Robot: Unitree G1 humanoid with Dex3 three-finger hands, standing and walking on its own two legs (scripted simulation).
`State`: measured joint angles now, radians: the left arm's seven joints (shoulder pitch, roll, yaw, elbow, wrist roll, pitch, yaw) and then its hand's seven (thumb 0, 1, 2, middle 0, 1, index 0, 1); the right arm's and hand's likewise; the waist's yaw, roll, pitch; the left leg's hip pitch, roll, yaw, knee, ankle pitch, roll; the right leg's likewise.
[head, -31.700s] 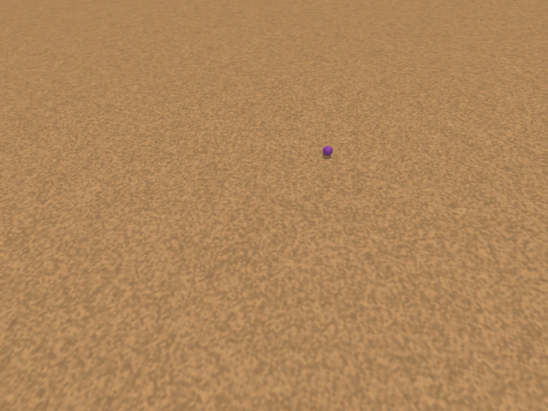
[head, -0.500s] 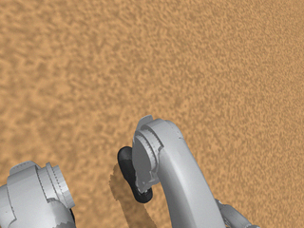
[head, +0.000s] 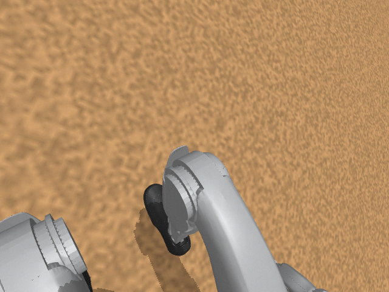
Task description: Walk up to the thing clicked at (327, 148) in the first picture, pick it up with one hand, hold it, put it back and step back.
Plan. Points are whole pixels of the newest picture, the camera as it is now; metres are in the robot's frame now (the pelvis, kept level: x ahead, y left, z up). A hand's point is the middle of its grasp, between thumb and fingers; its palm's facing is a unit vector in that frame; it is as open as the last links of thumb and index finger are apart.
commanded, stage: close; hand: left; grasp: from above
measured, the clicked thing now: out of the picture +0.48 +0.34 -0.28
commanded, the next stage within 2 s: settle in 1.44 s
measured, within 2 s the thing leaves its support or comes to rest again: leaves its support in 1.80 s
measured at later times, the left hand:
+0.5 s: hand out of the picture +0.47 +0.33 -0.25, palm faces -0.43 -0.15 -0.89, open 11.8 cm
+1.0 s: hand out of the picture +0.47 +0.33 -0.25, palm faces -0.43 -0.15 -0.89, open 9.0 cm
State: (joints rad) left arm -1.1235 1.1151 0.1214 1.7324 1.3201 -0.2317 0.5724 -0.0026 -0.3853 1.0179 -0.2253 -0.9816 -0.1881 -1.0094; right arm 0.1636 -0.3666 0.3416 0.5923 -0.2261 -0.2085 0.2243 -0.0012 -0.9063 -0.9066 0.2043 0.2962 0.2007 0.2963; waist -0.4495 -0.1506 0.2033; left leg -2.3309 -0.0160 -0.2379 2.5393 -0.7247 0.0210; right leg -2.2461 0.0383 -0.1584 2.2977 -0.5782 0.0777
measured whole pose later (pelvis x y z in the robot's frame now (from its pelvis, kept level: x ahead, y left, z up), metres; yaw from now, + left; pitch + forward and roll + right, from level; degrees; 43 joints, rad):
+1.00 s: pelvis +0.00 +0.00 +0.00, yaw -1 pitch +28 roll -16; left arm -1.13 1.14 0.11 1.71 1.30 -0.23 0.56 0.00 0.16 0.63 -0.52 -0.86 -0.57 -0.80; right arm 0.16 -0.38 0.36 0.58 -0.23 -0.20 0.21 0.00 -0.90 -0.90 0.20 0.30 0.20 0.30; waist -0.45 -0.16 0.22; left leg -2.33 -0.01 -0.25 2.53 -0.72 0.02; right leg -2.24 0.04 -0.17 2.28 -0.57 0.07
